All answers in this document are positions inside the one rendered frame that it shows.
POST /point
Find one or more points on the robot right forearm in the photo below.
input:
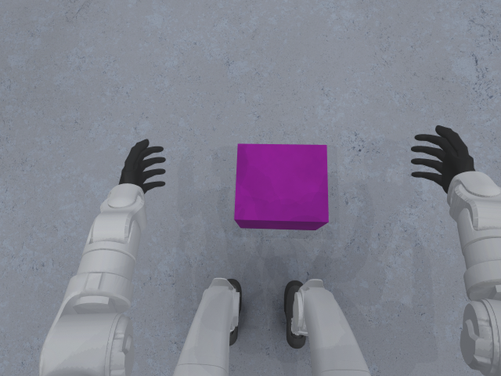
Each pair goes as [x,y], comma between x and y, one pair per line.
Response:
[475,204]

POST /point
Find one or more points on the robot left forearm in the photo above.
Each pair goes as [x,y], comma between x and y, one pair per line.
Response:
[103,283]

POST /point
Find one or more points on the left robot thigh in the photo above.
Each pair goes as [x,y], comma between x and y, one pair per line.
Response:
[206,349]

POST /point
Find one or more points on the robot left hand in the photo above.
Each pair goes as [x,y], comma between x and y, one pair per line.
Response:
[134,166]

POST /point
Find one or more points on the robot right hand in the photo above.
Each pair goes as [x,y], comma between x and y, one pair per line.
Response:
[453,154]

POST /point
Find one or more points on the carton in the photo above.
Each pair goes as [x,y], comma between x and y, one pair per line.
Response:
[281,186]

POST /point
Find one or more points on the right robot shin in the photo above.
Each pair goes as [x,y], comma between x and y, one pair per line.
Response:
[310,283]

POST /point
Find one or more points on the left robot upper arm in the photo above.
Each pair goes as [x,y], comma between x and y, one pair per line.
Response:
[92,344]

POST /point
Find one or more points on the right robot upper arm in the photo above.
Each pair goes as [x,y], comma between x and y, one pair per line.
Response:
[480,339]

